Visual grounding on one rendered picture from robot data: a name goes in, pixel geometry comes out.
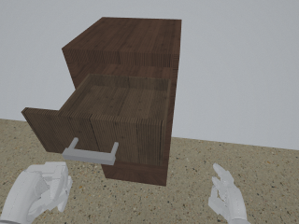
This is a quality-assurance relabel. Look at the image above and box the robot left hand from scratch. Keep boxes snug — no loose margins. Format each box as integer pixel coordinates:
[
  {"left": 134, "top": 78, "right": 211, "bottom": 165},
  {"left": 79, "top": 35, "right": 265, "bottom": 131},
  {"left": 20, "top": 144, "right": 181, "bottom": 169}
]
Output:
[{"left": 0, "top": 161, "right": 73, "bottom": 224}]

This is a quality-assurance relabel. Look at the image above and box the drawer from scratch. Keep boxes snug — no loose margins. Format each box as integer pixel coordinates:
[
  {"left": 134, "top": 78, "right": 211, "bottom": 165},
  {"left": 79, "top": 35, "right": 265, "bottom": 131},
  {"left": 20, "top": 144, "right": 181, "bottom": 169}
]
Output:
[{"left": 21, "top": 73, "right": 171, "bottom": 166}]

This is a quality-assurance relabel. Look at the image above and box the robot right hand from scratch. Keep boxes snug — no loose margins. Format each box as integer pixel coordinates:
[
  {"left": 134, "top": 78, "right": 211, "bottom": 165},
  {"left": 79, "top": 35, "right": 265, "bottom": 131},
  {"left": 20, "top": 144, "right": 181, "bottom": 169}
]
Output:
[{"left": 208, "top": 162, "right": 248, "bottom": 223}]

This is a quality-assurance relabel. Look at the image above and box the handle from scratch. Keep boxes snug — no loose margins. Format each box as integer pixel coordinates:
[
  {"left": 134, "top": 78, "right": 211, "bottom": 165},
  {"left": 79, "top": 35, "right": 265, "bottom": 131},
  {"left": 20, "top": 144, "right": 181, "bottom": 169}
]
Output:
[{"left": 62, "top": 137, "right": 119, "bottom": 165}]

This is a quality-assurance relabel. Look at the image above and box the cabinet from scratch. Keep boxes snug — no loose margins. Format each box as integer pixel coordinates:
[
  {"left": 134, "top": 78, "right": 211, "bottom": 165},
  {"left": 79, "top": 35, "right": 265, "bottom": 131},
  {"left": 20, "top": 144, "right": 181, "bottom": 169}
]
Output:
[{"left": 62, "top": 17, "right": 182, "bottom": 187}]

